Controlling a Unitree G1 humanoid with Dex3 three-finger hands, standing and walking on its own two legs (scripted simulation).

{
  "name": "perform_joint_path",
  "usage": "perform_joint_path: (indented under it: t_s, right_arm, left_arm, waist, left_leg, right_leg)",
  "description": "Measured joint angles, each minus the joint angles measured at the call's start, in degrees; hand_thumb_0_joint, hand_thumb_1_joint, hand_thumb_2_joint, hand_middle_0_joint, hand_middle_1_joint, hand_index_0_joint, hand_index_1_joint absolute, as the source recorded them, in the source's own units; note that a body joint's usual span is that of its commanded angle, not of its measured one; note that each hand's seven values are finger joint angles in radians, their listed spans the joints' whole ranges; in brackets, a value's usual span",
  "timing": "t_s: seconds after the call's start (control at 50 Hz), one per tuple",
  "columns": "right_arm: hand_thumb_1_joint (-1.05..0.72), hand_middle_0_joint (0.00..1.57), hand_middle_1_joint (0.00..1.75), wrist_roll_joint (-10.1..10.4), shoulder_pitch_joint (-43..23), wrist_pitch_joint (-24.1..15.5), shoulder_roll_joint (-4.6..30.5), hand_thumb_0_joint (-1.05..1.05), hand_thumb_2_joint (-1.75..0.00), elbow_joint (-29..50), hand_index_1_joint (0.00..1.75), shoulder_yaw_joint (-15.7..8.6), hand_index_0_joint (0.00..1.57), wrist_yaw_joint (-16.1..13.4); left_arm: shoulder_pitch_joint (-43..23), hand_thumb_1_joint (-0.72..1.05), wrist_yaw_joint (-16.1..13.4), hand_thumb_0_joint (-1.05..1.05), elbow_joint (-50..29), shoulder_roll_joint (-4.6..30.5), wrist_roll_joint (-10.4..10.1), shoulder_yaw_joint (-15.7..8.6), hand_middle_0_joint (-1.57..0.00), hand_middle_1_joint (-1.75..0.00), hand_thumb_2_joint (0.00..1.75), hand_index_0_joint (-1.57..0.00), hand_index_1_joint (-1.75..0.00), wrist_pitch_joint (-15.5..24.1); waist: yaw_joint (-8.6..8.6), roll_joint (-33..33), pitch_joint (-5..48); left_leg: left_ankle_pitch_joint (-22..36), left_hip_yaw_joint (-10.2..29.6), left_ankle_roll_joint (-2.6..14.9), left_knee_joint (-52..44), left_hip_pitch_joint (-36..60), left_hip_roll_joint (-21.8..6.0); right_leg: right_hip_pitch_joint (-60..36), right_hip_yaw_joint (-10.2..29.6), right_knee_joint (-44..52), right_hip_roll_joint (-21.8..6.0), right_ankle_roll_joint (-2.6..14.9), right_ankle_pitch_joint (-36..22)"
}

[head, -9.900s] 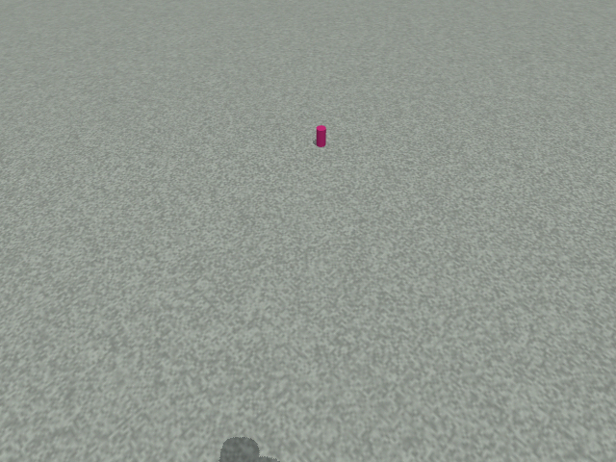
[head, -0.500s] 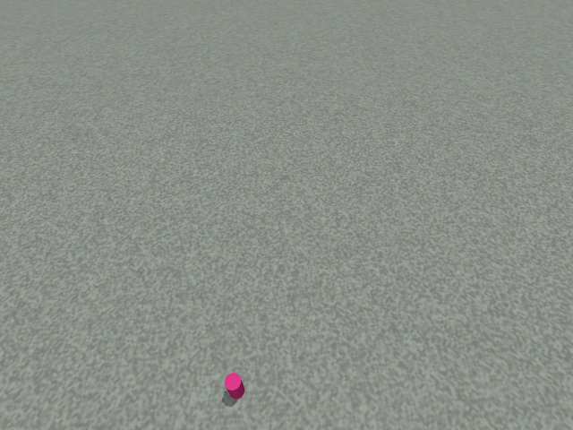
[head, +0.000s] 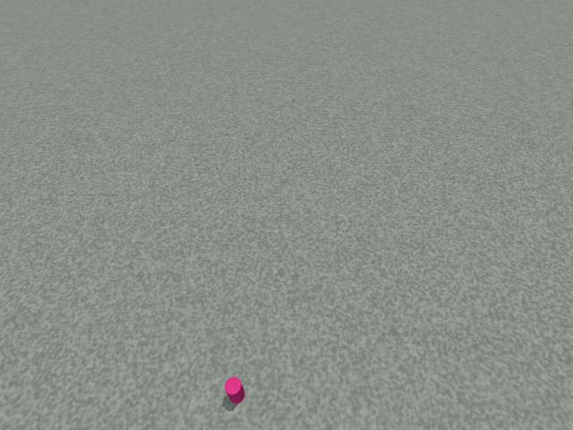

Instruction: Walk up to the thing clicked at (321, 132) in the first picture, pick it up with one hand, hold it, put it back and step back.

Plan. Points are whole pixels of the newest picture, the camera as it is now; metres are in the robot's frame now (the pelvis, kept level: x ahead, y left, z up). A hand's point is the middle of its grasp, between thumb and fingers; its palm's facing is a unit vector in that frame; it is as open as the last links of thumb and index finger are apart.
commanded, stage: stand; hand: left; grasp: from above
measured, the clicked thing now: (235, 390) +0.38 +0.20 -0.73
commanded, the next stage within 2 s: rise first in 0.08 s
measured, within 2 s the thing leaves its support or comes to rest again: neither
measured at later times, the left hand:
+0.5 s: hand out of the picture +0.14 +0.25 -0.17, palm faces -0.06 -0.92 -0.38, open 10.3 cm
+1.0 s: hand out of the picture +0.11 +0.26 -0.26, palm faces -0.24 -0.82 -0.51, open 13.6 cm
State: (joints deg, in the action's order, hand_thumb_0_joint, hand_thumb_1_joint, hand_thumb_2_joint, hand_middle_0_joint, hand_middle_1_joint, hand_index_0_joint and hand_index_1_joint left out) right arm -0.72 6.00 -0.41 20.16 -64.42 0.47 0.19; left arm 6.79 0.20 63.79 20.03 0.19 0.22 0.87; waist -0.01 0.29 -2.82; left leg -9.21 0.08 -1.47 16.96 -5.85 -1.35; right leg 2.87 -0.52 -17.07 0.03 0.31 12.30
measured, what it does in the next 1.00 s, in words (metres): lowers itself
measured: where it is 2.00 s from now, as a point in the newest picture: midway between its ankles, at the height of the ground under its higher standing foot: outside the picture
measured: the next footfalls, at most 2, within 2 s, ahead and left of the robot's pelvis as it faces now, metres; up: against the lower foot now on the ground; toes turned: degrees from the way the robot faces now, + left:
none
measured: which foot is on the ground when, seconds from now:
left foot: down 0.00-1.00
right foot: down 0.00-1.00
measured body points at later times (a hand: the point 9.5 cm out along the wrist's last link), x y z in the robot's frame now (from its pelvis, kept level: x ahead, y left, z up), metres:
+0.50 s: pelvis -0.02 +0.01 -0.03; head +0.04 +0.01 +0.42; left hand +0.15 +0.30 -0.15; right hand +0.08 -0.26 -0.15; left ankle +0.00 +0.14 -0.75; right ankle -0.03 -0.11 -0.75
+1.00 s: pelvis -0.03 +0.01 -0.12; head +0.08 +0.03 +0.32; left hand +0.12 +0.30 -0.23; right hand +0.16 -0.23 -0.21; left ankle +0.00 +0.14 -0.75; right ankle -0.03 -0.11 -0.75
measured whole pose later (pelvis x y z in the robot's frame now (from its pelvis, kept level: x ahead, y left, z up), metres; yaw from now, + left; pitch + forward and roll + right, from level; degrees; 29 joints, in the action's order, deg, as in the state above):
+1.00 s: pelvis -0.03 +0.01 -0.12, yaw +0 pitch +21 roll -2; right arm 0.2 9.5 -6.9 13.7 -30.7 -1.6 -0.2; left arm 14.7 -3.0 25.2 16.6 19.9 -4.5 -9.3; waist -1.0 0.7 8.1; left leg -31.0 2.3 -0.5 72.0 -61.9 -1.3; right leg 57.2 -1.8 -70.6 0.0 -0.4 34.3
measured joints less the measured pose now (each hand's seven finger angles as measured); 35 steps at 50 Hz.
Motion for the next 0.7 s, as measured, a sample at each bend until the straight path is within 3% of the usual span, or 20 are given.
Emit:
perform_joint_path:
  t_s: [0.2, 0.24, 0.28, 0.36, 0.42, 0.58, 0.7]
  right_arm:
    - [-0.91, 0.20, 0.30, -0.1, 0.5, 0.1, 0.0, 0.01, -0.90, -0.2, 0.30, 0.0, 0.20, 0.1]
    - [-0.92, 0.20, 0.30, 1.7, 2.5, -0.3, 0.0, 0.01, -0.90, 4.5, 0.30, 0.0, 0.20, -0.9]
    - [-0.93, 0.20, 0.30, 2.8, 4.0, -1.4, -0.6, 0.01, -0.91, 8.9, 0.30, -0.2, 0.20, -1.8]
    - [-0.94, 0.20, 0.30, 2.4, 5.1, -2.1, -3.0, 0.01, -0.91, 14.7, 0.30, -1.2, 0.20, -2.0]
    - [-0.95, 0.20, 0.30, 2.0, 6.4, -2.2, -4.8, 0.01, -0.91, 18.4, 0.30, -1.8, 0.20, -1.5]
    - [-0.94, 0.20, 0.30, 2.1, 8.6, -1.9, -6.3, 0.01, -0.91, 25.3, 0.30, -1.7, 0.20, -0.6]
    - [-0.93, 0.20, 0.30, 1.5, 7.9, -3.8, -6.1, 0.01, -0.91, 28.9, 0.30, -2.4, 0.20, -0.6]
  left_arm:
    - [0.5, 0.90, 0.1, 0.00, 0.2, -0.1, 0.1, 0.0, -0.20, -0.30, 0.90, -0.21, -0.30, 0.0]
    - [0.7, 0.88, -0.5, 0.00, -2.7, -0.7, -1.0, -0.7, -0.19, -0.32, 0.91, -0.20, -0.32, 0.2]
    - [-2.0, 0.83, -0.5, 0.00, -3.4, -1.7, -0.6, -2.4, -0.20, -0.37, 0.91, -0.20, -0.37, 1.1]
    - [-8.7, 0.66, 1.1, 0.00, -1.4, -1.5, 3.5, -5.6, -0.20, -0.53, 0.90, -0.20, -0.52, 1.1]
    - [-9.6, 0.49, 1.3, 0.00, -4.0, -1.3, 6.5, -7.5, -0.18, -0.67, 0.89, -0.20, -0.65, 0.5]
    - [-4.7, -0.05, -0.9, 0.00, -13.3, -3.0, 10.0, -7.4, -0.16, -0.90, 0.89, -0.18, -0.88, -5.8]
    - [-0.1, -0.30, -1.5, 0.00, -21.5, -3.6, 12.9, -7.4, -0.17, -0.95, 0.88, -0.18, -0.94, -6.8]
  waist:
    - [-0.01, 0.0, -0.1]
    - [-0.28, 0.2, 0.4]
    - [-0.25, 0.5, 0.0]
    - [-0.60, 0.0, 1.1]
    - [-0.84, -0.4, 2.5]
    - [-1.79, 0.2, 5.5]
    - [-1.39, 0.1, 7.3]
  left_leg:
    - [0.2, 0.1, 0.02, 0.0, -0.3, -0.1]
    - [-0.5, 0.5, 0.19, 2.4, -3.5, 0.1]
    - [-1.3, 1.0, 0.30, 5.2, -6.8, 0.3]
    - [-3.5, 1.2, 0.23, 12.3, -15.4, 0.3]
    - [-5.7, 0.7, 0.24, 17.2, -20.3, 0.2]
    - [-10.2, 0.4, 0.72, 26.3, -28.1, 0.2]
    - [-14.8, 0.6, 0.95, 36.8, -37.5, 0.3]
  right_leg:
    - [0.1, -0.1, 0.3, 0.1, 0.00, -0.4]
    - [3.2, -0.5, -2.2, -0.1, -0.01, 0.6]
    - [6.4, -0.9, -5.1, -0.3, -0.01, 1.6]
    - [15.1, -1.0, -12.6, -0.3, 0.06, 4.2]
    - [20.3, -0.5, -17.8, -0.2, 0.09, 6.3]
    - [27.8, 0.0, -26.2, -0.3, -0.39, 10.3]
    - [36.9, -0.1, -36.4, -0.3, -0.66, 14.9]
